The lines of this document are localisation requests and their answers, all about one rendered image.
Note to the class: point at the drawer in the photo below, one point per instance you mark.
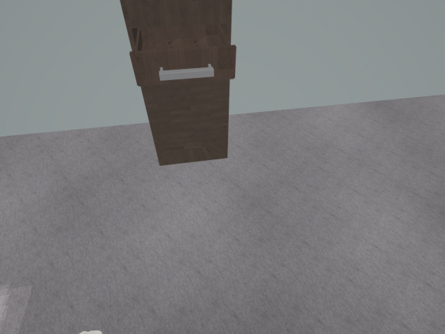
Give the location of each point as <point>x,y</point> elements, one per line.
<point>182,47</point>

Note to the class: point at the cabinet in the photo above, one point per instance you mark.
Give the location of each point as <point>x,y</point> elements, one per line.
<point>189,121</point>

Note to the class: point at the handle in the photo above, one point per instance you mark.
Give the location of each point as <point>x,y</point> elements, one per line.
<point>186,73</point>

